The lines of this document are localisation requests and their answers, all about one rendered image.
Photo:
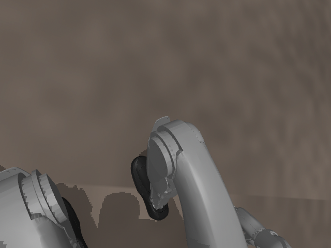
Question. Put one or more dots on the right robot foot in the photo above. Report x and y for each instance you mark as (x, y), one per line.
(142, 183)

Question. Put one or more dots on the right robot arm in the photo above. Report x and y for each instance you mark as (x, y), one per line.
(269, 239)

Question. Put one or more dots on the left robot foot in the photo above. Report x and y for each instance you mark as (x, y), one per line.
(75, 223)

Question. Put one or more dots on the right robot hand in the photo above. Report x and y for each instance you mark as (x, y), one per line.
(250, 225)

